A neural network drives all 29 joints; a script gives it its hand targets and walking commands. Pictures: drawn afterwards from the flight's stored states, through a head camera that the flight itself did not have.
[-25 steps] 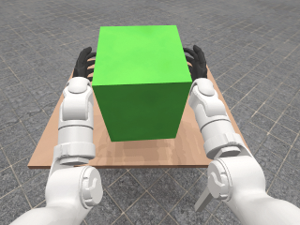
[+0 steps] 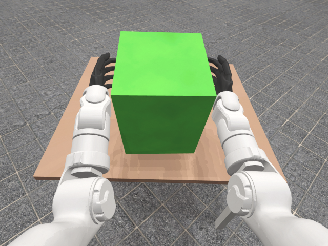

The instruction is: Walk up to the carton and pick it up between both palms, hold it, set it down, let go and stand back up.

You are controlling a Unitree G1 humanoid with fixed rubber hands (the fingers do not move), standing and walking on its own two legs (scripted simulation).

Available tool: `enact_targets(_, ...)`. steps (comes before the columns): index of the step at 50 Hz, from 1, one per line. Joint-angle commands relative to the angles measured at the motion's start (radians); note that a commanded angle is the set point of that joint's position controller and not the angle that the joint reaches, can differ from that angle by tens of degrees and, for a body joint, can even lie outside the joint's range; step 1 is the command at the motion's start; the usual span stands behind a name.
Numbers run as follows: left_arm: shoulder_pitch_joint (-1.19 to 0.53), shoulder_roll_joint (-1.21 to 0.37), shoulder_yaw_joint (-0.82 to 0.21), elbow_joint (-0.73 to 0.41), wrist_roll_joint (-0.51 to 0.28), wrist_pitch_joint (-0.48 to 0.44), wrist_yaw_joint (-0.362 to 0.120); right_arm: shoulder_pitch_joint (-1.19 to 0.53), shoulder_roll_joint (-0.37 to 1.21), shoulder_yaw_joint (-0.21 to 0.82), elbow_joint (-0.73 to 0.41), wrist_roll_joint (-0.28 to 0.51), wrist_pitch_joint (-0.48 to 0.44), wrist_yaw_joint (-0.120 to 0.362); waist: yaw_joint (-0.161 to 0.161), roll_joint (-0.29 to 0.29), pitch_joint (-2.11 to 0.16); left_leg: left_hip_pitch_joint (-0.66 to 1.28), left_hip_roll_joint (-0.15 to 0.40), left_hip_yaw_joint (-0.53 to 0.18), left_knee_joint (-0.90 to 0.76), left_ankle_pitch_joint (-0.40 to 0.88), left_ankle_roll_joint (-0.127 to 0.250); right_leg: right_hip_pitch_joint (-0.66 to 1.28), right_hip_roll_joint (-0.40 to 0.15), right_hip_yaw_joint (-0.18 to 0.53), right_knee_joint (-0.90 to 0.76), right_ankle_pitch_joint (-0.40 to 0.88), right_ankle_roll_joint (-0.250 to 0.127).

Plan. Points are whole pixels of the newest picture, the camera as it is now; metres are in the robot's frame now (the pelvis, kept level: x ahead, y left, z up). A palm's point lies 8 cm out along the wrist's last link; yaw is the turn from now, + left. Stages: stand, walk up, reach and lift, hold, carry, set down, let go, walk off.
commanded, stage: set down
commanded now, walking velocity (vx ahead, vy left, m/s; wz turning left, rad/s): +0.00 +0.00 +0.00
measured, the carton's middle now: (160, 98) +0.45 +0.01 +0.13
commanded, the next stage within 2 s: none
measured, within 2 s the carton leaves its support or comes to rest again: neither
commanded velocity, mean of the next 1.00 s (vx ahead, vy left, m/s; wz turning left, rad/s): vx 0.00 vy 0.00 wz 0.00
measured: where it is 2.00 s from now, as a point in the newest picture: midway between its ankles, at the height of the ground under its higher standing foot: outside the picture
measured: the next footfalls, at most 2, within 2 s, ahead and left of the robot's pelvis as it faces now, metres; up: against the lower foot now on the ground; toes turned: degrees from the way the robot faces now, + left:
none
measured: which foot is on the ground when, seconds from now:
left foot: down 0.00-1.00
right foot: down 0.00-1.00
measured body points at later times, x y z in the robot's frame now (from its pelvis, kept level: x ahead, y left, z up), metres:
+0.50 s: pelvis +0.01 +0.00 +0.00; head +0.01 +0.01 +0.45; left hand +0.44 +0.16 +0.17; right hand +0.44 -0.14 +0.17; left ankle +0.01 +0.14 -0.75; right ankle +0.01 -0.11 -0.75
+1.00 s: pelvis +0.02 +0.00 +0.00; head +0.03 +0.01 +0.45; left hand +0.45 +0.15 +0.15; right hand +0.46 -0.14 +0.15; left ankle +0.01 +0.14 -0.75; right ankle +0.01 -0.11 -0.75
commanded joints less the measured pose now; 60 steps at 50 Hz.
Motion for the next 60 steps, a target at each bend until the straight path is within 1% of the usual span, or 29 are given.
enact_targets(1,-0.674,-0.446,-0.196,-0.057,-0.057,-0.093,-0.094,-0.667,0.432,0.2,-0.04,-0.083,-0.058,0.168,0.091,0.018,-0.521,0.16,-0.041,0.148,-0.086,0.355,-0.002,0.147,0.059,-0.08,-0.049,0.262,0.059)
enact_targets(4,-0.637,-0.435,-0.162,-0.023,-0.044,-0.105,-0.091,-0.658,0.438,0.197,-0.036,-0.107,-0.059,0.173,0.125,-0.001,-0.508,0.138,-0.041,0.156,-0.079,0.379,0.002,0.166,0.053,-0.072,-0.045,0.311,0.056)
enact_targets(7,-0.627,-0.431,-0.135,-0.004,-0.016,-0.102,-0.093,-0.682,0.444,0.174,-0.029,-0.117,-0.065,0.185,0.128,-0.002,-0.491,0.097,-0.046,0.173,-0.099,0.292,0.008,0.18,0.044,-0.061,-0.047,0.25,0.058)
enact_targets(10,-0.689,-0.459,-0.162,-0.018,-0.034,-0.134,-0.076,-0.69,0.454,0.146,-0.013,-0.138,-0.084,0.191,0.119,0.02,-0.552,0.113,-0.039,0.165,-0.081,0.34,-0.006,0.142,0.055,-0.076,-0.04,0.279,0.052)
enact_targets(12,-0.697,-0.47,-0.143,-0.02,-0.029,-0.143,-0.058,-0.708,0.456,0.131,-0.021,-0.146,-0.093,0.208,0.153,0.04,-0.583,0.121,-0.036,0.169,-0.083,0.333,-0.009,0.117,0.058,-0.08,-0.047,0.219,0.045)
enact_targets(14,-0.678,-0.458,-0.131,0.003,-0.019,-0.144,-0.06,-0.704,0.448,0.128,0.001,-0.151,-0.094,0.21,0.151,0.033,-0.536,0.113,-0.031,0.178,-0.082,0.344,-0.012,0.127,0.058,-0.072,-0.043,0.256,0.04)
enact_targets(15,-0.651,-0.453,-0.135,-0.022,-0.027,-0.146,-0.057,-0.694,0.443,0.151,-0.002,-0.157,-0.098,0.214,0.177,0.023,-0.524,0.111,-0.034,0.177,-0.089,0.34,-0.003,0.139,0.056,-0.077,-0.044,0.246,0.044)
enact_targets(16,-0.697,-0.465,-0.143,-0.025,-0.017,-0.155,-0.056,-0.692,0.454,0.132,0.002,-0.175,-0.1,0.213,0.147,0.015,-0.56,0.1,-0.037,0.176,-0.084,0.348,-0.011,0.15,0.058,-0.077,-0.038,0.279,0.05)
enact_targets(18,-0.671,-0.459,-0.123,0.012,-0.02,-0.15,-0.064,-0.674,0.436,0.094,0.019,-0.192,-0.093,0.215,0.129,0.009,-0.537,0.087,-0.032,0.176,-0.092,0.327,-0.007,0.135,0.054,-0.08,-0.042,0.269,0.043)
enact_targets(19,-0.662,-0.453,-0.094,0.028,-0.004,-0.147,-0.067,-0.672,0.427,0.094,0.02,-0.197,-0.085,0.221,0.158,0.005,-0.497,0.059,-0.036,0.175,-0.106,0.287,0.004,0.126,0.049,-0.076,-0.044,0.231,0.051)
enact_targets(22,-0.688,-0.453,-0.107,0.023,-0.014,-0.16,-0.063,-0.67,0.442,0.067,0.031,-0.219,-0.097,0.228,0.136,0.013,-0.532,0.063,-0.029,0.177,-0.101,0.294,0.002,0.129,0.047,-0.082,-0.045,0.24,0.049)
enact_targets(23,-0.655,-0.442,-0.092,0.029,-0.01,-0.158,-0.061,-0.666,0.445,0.058,0.029,-0.211,-0.093,0.234,0.156,0.032,-0.517,0.053,-0.035,0.181,-0.111,0.27,0.003,0.117,0.043,-0.066,-0.055,0.217,0.045)
enact_targets(24,-0.657,-0.424,-0.081,0.042,-0.007,-0.161,-0.067,-0.663,0.436,0.063,0.023,-0.231,-0.093,0.23,0.135,-0.018,-0.499,0.019,-0.038,0.184,-0.112,0.251,0.013,0.152,0.038,-0.071,-0.049,0.24,0.049)
enact_targets(27,-0.691,-0.448,-0.081,0.061,-0.005,-0.178,-0.058,-0.681,0.441,0.018,0.062,-0.252,-0.103,0.234,0.135,0.016,-0.518,0.02,-0.037,0.18,-0.104,0.275,0.0,0.127,0.038,-0.076,-0.046,0.232,0.047)
enact_targets(28,-0.657,-0.468,-0.088,0.054,0.002,-0.179,-0.054,-0.69,0.457,0.029,0.033,-0.259,-0.11,0.239,0.155,0.04,-0.542,0.036,-0.032,0.175,-0.104,0.309,-0.001,0.124,0.039,-0.079,-0.042,0.236,0.042)
enact_targets(30,-0.632,-0.457,-0.1,0.043,-0.013,-0.185,-0.059,-0.661,0.441,0.075,0.029,-0.254,-0.112,0.239,0.138,0.008,-0.573,0.066,-0.027,0.176,-0.071,0.396,-0.008,0.145,0.041,-0.08,-0.03,0.343,0.045)
enact_targets(31,-0.61,-0.463,-0.064,0.036,0.016,-0.179,-0.056,-0.66,0.451,0.078,0.016,-0.245,-0.116,0.24,0.171,0.02,-0.565,0.048,-0.031,0.173,-0.075,0.427,-0.003,0.151,0.044,-0.069,-0.015,0.376,0.051)
enact_targets(34,-0.633,-0.432,-0.05,0.063,0.011,-0.181,-0.061,-0.641,0.44,0.029,0.055,-0.261,-0.098,0.247,0.14,0.015,-0.518,0.008,-0.035,0.185,-0.1,0.319,0.003,0.162,0.031,-0.069,-0.032,0.316,0.054)
enact_targets(35,-0.623,-0.45,-0.046,0.054,0.014,-0.188,-0.059,-0.658,0.442,0.04,0.025,-0.269,-0.107,0.251,0.165,-0.002,-0.532,0.002,-0.033,0.181,-0.101,0.33,0.002,0.152,0.036,-0.071,-0.028,0.315,0.051)
enact_targets(37,-0.614,-0.471,-0.053,0.05,0.019,-0.182,-0.047,-0.634,0.437,0.021,0.049,-0.264,-0.102,0.26,0.166,0.033,-0.533,0.045,-0.024,0.177,-0.099,0.362,-0.002,0.107,0.046,-0.072,-0.042,0.267,0.043)
enact_targets(42,-0.66,-0.457,-0.047,0.061,0.008,-0.203,-0.041,-0.658,0.432,-0.007,0.043,-0.295,-0.112,0.265,0.143,0.013,-0.559,0.02,-0.029,0.175,-0.093,0.326,-0.001,0.104,0.038,-0.075,-0.037,0.267,0.046)
enact_targets(44,-0.632,-0.454,-0.04,0.05,0.018,-0.205,-0.038,-0.65,0.448,0.016,0.045,-0.298,-0.11,0.269,0.175,-0.006,-0.567,0.025,-0.026,0.178,-0.091,0.379,0.005,0.12,0.038,-0.07,-0.036,0.308,0.047)
enact_targets(45,-0.627,-0.451,-0.032,0.084,0.024,-0.196,-0.042,-0.643,0.427,-0.022,0.063,-0.303,-0.106,0.265,0.146,0.022,-0.548,0.023,-0.027,0.178,-0.087,0.362,-0.002,0.102,0.035,-0.078,-0.038,0.281,0.042)
enact_targets(47,-0.589,-0.459,-0.016,0.077,0.039,-0.2,-0.036,-0.648,0.435,0.007,0.039,-0.305,-0.11,0.275,0.178,-0.001,-0.547,0.014,-0.025,0.179,-0.085,0.41,0.001,0.115,0.041,-0.075,-0.033,0.32,0.047)
enact_targets(50,-0.576,-0.468,-0.022,0.078,0.052,-0.203,-0.039,-0.634,0.435,-0.017,0.05,-0.326,-0.111,0.275,0.163,-0.006,-0.543,0.037,-0.024,0.179,-0.082,0.419,0.004,0.084,0.044,-0.071,-0.035,0.331,0.047)
enact_targets(54,-0.578,-0.47,-0.012,0.07,0.051,-0.212,-0.029,-0.619,0.438,-0.021,0.063,-0.325,-0.117,0.28,0.182,0.03,-0.571,0.043,-0.02,0.181,-0.065,0.463,0.003,0.062,0.037,-0.068,-0.03,0.332,0.036)
enact_targets(55,-0.571,-0.448,0.018,0.098,0.065,-0.207,-0.03,-0.627,0.436,-0.029,0.046,-0.339,-0.111,0.281,0.183,0.001,-0.55,0.011,-0.023,0.189,-0.081,0.413,0.011,0.08,0.037,-0.067,-0.035,0.314,0.041)
enact_targets(56,-0.598,-0.458,-0.002,0.082,0.054,-0.213,-0.031,-0.624,0.441,-0.046,0.044,-0.343,-0.111,0.278,0.157,-0.006,-0.565,-0.004,-0.027,0.18,-0.08,0.378,0.009,0.093,0.034,-0.062,-0.037,0.313,0.043)
enact_targets(60,-0.597,-0.469,0.002,0.06,0.057,-0.23,-0.028,-0.598,0.451,-0.019,0.102,-0.342,-0.109,0.289,0.177,0.009,-0.592,0.016,-0.02,0.177,-0.077,0.447,0.01,0.085,0.036,-0.061,-0.017,0.355,0.041)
